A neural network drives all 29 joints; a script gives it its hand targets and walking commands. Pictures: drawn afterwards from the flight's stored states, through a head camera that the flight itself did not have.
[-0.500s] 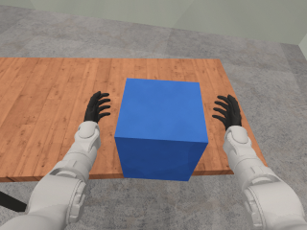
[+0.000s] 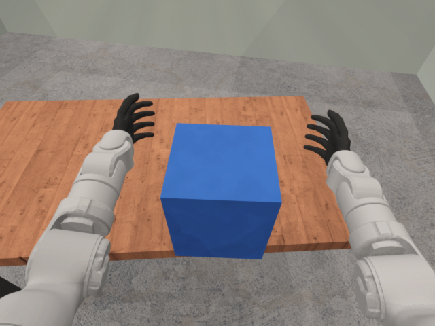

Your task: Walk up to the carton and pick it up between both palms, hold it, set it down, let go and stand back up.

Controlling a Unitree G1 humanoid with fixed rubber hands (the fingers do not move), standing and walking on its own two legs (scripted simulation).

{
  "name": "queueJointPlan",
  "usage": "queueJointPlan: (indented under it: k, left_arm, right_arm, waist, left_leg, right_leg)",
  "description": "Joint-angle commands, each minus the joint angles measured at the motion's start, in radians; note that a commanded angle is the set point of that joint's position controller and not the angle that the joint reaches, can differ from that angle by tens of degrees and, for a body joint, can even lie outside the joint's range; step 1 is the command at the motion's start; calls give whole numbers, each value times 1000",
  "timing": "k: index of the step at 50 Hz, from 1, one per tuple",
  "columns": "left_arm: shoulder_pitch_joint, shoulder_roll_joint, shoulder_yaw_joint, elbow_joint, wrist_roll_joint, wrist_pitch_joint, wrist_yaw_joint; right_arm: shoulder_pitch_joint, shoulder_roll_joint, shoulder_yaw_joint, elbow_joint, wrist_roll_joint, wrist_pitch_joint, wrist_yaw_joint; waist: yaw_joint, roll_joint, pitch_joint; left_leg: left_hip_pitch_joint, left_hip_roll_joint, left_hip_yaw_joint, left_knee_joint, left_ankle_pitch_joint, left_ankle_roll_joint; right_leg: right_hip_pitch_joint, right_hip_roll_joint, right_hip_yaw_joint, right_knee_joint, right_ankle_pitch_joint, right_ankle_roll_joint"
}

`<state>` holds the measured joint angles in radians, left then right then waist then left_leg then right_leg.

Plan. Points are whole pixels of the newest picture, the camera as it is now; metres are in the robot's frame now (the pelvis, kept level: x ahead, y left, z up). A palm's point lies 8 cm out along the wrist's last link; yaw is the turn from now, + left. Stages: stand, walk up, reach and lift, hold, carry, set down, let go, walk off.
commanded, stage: set down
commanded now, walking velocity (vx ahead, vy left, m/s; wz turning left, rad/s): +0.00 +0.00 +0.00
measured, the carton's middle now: (220, 194) +0.41 +0.02 -0.03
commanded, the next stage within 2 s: none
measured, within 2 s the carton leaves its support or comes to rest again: neither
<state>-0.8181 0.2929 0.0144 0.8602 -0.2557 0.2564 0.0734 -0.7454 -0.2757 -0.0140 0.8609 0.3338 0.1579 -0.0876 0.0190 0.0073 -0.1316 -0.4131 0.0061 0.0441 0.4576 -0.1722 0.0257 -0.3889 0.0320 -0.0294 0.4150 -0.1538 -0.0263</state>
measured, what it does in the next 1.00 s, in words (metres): stands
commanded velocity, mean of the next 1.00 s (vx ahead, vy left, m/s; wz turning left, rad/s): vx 0.00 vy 0.00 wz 0.00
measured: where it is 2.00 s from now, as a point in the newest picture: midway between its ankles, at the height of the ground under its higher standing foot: outside the picture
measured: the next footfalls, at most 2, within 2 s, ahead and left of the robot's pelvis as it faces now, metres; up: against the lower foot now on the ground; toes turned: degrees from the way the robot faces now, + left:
none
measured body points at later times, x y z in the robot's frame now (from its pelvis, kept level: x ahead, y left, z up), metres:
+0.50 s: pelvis +0.02 -0.02 +0.01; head +0.03 +0.00 +0.46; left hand +0.36 +0.22 +0.08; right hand +0.37 -0.20 +0.08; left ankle +0.03 +0.10 -0.74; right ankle +0.03 -0.10 -0.74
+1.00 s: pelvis +0.02 -0.01 +0.01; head +0.02 +0.00 +0.46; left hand +0.29 +0.23 +0.02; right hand +0.30 -0.19 +0.02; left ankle +0.03 +0.10 -0.74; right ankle +0.03 -0.10 -0.74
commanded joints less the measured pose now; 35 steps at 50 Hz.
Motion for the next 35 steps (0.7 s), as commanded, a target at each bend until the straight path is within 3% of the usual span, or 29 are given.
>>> queueJointPlan:
  k: [1,8,18,24,35]
  left_arm:
    - [-457,202,80,-253,26,-10,-7]
    - [-266,196,144,-464,84,54,-52]
    - [-27,173,162,-754,88,58,-73]
    - [116,162,167,-813,78,-1,-75]
    - [326,117,139,-755,70,-139,-81]
  right_arm:
    - [-509,-167,-50,-252,-16,-25,-17]
    - [-340,-119,-29,-408,-4,-7,-53]
    - [-73,-58,-50,-675,-36,-20,-59]
    - [82,-17,-41,-775,-67,-53,-54]
    - [307,32,-13,-780,-113,-144,-34]
  waist:
    - [-4,-24,-508]
    - [-15,-17,-443]
    - [-29,46,-362]
    - [-18,41,-334]
    - [7,12,-213]
  left_leg:
    - [317,1,-21,-51,211,-39]
    - [367,-18,-3,-62,350,-43]
    - [391,-29,5,-75,339,-52]
    - [374,-28,-1,-81,313,-46]
    - [353,-19,-10,-107,232,-37]
  right_leg:
    - [231,7,5,-58,150,49]
    - [380,10,9,-61,342,68]
    - [372,-2,10,-73,333,60]
    - [372,-13,22,-69,324,59]
    - [329,-21,38,-98,183,40]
